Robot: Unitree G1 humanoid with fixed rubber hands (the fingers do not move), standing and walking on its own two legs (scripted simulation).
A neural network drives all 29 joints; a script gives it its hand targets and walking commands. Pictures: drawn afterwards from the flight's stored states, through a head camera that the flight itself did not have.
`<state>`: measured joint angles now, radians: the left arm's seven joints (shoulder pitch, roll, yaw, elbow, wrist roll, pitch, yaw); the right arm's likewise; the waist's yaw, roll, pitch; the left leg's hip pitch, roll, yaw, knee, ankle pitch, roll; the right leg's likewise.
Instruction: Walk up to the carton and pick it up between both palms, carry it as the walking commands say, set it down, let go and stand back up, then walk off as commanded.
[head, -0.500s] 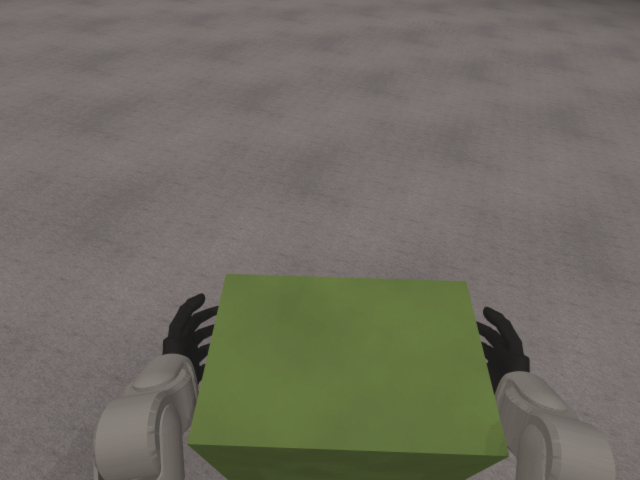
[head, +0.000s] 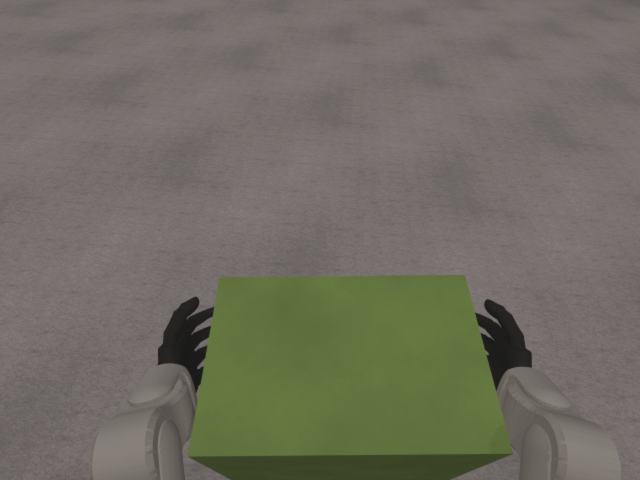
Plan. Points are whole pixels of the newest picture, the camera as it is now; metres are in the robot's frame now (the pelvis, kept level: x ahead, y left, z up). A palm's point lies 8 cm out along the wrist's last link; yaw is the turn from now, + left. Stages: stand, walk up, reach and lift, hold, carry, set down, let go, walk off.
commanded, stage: carry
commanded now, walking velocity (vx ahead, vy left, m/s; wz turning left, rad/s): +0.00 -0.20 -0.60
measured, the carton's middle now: (340, 394) +0.24 +0.00 +0.02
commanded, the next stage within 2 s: none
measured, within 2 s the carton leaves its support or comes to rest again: neither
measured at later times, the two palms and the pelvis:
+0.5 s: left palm (381, 381) +0.23 -0.03 +0.08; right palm out of the picture +0.13 -0.37 +0.07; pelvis -0.04 -0.13 +0.00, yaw -13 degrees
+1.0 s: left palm (388, 394) +0.20 -0.03 +0.11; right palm out of the picture +0.11 -0.37 +0.11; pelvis -0.07 -0.14 +0.01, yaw -14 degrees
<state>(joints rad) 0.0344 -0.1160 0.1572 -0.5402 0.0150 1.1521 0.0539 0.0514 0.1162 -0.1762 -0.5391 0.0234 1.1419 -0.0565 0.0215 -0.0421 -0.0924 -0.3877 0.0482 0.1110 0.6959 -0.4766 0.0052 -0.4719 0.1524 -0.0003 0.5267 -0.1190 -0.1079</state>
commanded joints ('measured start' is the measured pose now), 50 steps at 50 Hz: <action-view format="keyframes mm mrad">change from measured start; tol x16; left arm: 1 -412 -637 -807 -133 -249 21 -91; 50 -463 -682 -707 -16 -228 58 -81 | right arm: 1 -307 621 700 -60 166 10 89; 22 -569 755 826 -157 303 23 129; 50 -488 663 730 -50 218 64 96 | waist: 1 -40 75 -215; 2 -45 510 -147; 6 -11 144 -31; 14 -30 360 -172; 18 -17 -279 -283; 33 -20 152 -137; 50 -25 23 -149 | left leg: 1 492 207 -147 -419 -13 82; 2 334 578 -498 -495 37 195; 4 83 514 -308 -528 67 143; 11 220 313 27 -245 746 28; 15 196 283 73 -55 581 -27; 18 -250 115 38 314 -237 -99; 19 -222 149 -65 390 -213 -102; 24 -101 69 -83 264 -34 -32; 32 96 145 -193 -365 149 46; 50 9 83 -114 -337 57 23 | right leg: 1 -192 -100 117 -147 -149 156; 2 -273 -51 -14 332 -403 147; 3 -292 -146 -11 524 -321 146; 6 -199 -196 57 707 -173 144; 16 259 -159 -102 -142 -42 158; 18 458 -557 426 -125 521 -17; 19 471 -508 297 -45 742 -49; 22 296 -415 182 -108 234 -41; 31 106 -284 108 -150 -135 65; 50 186 -267 85 -195 -184 84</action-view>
